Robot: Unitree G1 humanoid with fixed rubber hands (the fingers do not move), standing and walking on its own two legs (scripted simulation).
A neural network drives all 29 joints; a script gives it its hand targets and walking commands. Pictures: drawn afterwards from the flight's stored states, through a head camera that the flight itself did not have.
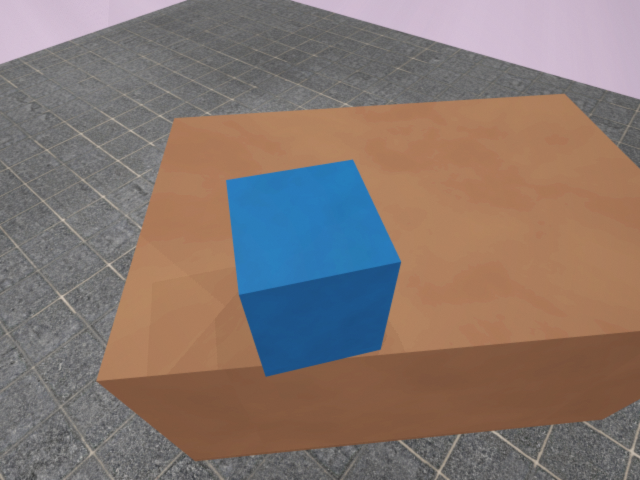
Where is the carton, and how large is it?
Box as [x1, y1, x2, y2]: [226, 160, 400, 376]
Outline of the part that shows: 352,160 226,180 239,296 266,376 380,349 400,260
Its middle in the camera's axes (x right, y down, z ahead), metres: -0.02 +0.05 +0.62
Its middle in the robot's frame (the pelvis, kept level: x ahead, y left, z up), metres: +0.42 +0.04 -0.03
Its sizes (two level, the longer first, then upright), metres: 0.210 0.200 0.250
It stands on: a pedestal, 0.62 m high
